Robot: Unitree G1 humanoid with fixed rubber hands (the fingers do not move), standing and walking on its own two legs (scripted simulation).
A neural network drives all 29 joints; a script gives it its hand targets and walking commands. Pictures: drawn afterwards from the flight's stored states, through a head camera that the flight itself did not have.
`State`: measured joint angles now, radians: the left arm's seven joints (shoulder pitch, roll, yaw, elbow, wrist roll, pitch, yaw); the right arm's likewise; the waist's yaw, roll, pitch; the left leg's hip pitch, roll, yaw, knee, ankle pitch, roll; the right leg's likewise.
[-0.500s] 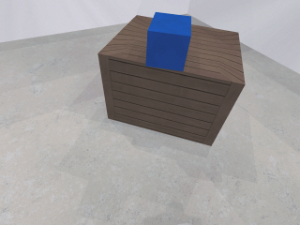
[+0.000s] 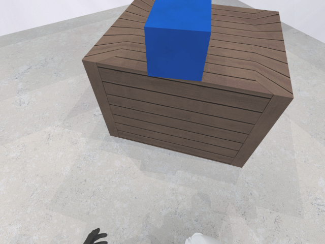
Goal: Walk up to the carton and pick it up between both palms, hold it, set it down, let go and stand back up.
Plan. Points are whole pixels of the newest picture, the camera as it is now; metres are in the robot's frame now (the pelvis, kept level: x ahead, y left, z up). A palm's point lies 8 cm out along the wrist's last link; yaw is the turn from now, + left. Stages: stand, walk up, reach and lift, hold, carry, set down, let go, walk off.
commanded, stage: walk up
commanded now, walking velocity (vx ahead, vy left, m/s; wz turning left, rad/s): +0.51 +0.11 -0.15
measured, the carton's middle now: (179, 36) +0.90 -0.01 +0.02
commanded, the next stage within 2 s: none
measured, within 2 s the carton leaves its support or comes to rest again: neither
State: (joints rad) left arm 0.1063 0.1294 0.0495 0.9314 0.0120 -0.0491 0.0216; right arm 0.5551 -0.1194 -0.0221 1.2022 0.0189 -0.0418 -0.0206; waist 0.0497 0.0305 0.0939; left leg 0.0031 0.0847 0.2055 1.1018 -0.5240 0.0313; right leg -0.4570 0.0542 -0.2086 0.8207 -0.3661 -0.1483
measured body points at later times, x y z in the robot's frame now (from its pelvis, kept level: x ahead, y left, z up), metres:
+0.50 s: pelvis +0.32 +0.05 +0.01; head +0.40 +0.07 +0.45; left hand +0.23 +0.26 -0.14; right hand +0.46 -0.16 -0.13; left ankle +0.44 +0.15 -0.69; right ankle +0.08 -0.06 -0.64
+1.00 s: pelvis +0.50 -0.07 +0.02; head +0.49 -0.12 +0.47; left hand +0.63 +0.15 -0.09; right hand +0.45 -0.30 -0.16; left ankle +0.44 +0.13 -0.68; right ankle +0.53 -0.17 -0.70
